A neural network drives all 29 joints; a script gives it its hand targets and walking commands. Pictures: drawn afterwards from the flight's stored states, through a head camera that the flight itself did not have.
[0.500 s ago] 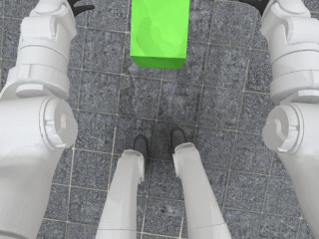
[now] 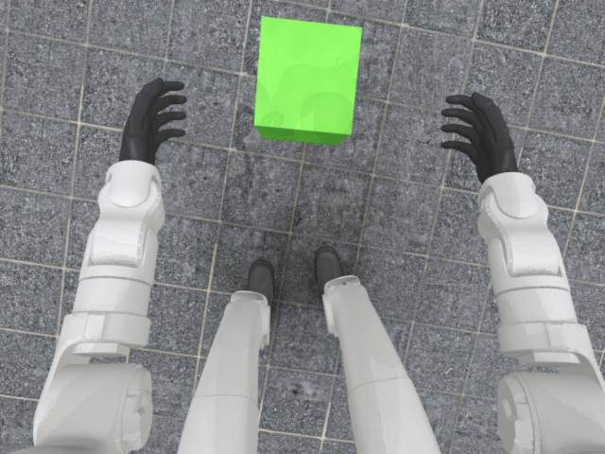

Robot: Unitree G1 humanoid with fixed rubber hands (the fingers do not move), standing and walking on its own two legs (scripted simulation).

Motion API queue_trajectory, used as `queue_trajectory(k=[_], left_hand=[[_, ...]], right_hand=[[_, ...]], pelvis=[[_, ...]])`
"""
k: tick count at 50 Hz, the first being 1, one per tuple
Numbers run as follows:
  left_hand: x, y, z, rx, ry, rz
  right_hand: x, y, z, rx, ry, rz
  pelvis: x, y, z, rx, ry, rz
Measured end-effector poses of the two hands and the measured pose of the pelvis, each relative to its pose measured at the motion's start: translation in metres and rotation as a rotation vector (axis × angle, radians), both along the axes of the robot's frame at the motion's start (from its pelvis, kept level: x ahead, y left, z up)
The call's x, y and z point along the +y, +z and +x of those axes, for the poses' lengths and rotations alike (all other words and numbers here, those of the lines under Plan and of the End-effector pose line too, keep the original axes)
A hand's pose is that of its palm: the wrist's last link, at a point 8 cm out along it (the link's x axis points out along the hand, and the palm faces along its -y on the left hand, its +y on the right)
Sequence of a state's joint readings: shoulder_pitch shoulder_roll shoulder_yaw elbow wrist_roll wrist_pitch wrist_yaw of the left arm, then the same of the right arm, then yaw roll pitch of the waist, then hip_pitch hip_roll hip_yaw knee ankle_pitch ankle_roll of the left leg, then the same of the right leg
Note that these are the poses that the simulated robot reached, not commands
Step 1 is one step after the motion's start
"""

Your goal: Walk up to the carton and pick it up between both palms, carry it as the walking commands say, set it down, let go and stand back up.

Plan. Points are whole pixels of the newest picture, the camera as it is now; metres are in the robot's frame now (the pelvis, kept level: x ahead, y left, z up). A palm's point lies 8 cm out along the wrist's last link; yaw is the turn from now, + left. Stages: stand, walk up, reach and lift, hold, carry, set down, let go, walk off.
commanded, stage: let go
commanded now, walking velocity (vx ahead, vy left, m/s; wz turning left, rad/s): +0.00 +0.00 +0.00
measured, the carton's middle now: (305, 91) +0.58 -0.06 -0.61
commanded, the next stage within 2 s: stand in 1.12 s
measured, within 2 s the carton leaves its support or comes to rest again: neither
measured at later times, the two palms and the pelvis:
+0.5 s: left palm (23, 367) +0.23 +0.24 -0.04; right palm (519, 342) +0.21 -0.21 -0.04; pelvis +0.04 +0.03 +0.04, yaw -1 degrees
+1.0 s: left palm (66, 452) +0.14 +0.22 -0.04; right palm (563, 380) +0.18 -0.24 -0.03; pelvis +0.00 -0.02 +0.03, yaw +3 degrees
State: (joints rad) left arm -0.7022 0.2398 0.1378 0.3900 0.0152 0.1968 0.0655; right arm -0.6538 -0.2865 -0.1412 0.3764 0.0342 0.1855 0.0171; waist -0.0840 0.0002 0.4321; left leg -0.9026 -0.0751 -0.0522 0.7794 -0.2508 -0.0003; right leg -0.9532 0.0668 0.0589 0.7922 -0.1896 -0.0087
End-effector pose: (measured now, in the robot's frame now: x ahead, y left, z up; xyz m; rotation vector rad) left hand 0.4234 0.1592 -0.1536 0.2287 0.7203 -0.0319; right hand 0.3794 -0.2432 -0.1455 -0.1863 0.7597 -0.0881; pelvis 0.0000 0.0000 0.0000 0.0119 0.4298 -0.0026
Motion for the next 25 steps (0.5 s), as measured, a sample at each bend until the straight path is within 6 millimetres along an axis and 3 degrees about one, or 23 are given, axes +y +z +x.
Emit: queue_trajectory(k=[5, 9, 13, 18, 25], left_hand=[[0.024, 0.035, -0.039, 0.029, 0.042, 0.014], [0.055, 0.082, -0.051, -0.031, 0.111, 0.017], [0.071, 0.116, -0.067, -0.085, 0.115, -0.006], [0.079, 0.12, -0.116, -0.03, 0.12, -0.023], [0.083, 0.116, -0.191, 0.061, 0.122, -0.007]], right_hand=[[0.005, 0.036, -0.038, 0.039, -0.014, 0.001], [0.011, 0.077, -0.047, -0.026, -0.06, 0.027], [0.027, 0.101, -0.062, -0.041, -0.028, 0.038], [0.042, 0.113, -0.101, -0.03, -0.01, 0.046], [0.034, 0.104, -0.169, 0.049, -0.027, 0.027]], pelvis=[[0.009, 0.0, 0.021, 0.021, -0.01, -0.003], [0.015, 0.009, 0.039, -0.008, -0.002, -0.016], [0.02, 0.019, 0.05, -0.088, 0.011, -0.024], [0.026, 0.031, 0.055, -0.212, 0.005, -0.029], [0.028, 0.038, 0.044, -0.345, -0.004, -0.029]])
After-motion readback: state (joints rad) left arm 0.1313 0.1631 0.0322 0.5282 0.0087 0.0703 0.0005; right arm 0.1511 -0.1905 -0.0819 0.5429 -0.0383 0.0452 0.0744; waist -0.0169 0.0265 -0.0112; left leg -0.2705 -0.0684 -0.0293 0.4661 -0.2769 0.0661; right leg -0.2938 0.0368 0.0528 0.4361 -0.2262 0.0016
